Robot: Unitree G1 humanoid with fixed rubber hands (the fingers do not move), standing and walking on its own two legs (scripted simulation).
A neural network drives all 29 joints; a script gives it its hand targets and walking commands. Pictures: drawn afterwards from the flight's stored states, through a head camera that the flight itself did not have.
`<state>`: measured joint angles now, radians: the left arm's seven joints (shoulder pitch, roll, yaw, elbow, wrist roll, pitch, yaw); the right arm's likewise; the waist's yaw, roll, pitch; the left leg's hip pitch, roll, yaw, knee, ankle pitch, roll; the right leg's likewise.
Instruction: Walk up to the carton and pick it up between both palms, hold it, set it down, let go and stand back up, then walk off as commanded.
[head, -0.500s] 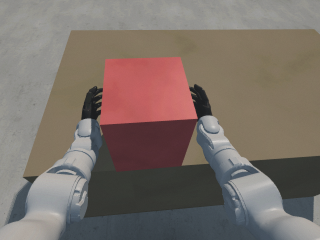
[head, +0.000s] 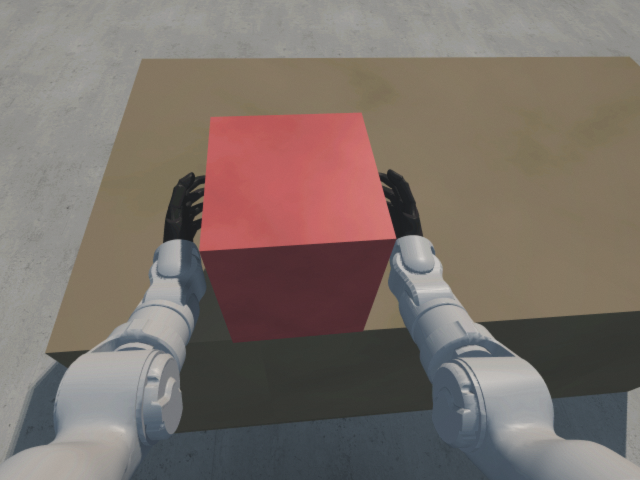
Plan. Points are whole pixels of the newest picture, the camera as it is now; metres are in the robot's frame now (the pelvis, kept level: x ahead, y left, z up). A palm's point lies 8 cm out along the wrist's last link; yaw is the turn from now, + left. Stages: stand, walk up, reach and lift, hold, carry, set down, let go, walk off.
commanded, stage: reach and lift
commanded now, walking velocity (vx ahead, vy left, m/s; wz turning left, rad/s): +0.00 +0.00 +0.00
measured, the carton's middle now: (293, 234) +0.44 +0.03 +0.02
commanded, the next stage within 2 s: none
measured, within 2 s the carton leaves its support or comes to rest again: leaves its support in 0.56 s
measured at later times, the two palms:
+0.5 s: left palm (183, 237) +0.41 +0.18 +0.05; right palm (405, 232) +0.42 -0.11 +0.06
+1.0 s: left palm (182, 233) +0.39 +0.17 +0.08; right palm (417, 238) +0.39 -0.12 +0.08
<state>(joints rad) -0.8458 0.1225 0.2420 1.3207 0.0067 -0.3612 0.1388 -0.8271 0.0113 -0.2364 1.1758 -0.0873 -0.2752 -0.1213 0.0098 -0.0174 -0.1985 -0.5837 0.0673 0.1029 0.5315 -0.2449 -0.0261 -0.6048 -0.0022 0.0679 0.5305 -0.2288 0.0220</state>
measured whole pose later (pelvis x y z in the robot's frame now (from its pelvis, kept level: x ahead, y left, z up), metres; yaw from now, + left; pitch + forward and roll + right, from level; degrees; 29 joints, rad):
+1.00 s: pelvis -0.02 +0.00 +0.00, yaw +0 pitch +16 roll +0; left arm -0.85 0.09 0.24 1.32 0.01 -0.50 0.16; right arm -0.79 0.01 -0.24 1.17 -0.09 -0.45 -0.14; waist 0.01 -0.02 -0.20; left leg -0.58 0.07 0.10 0.53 -0.22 -0.03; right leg -0.60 0.00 0.07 0.53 -0.20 0.02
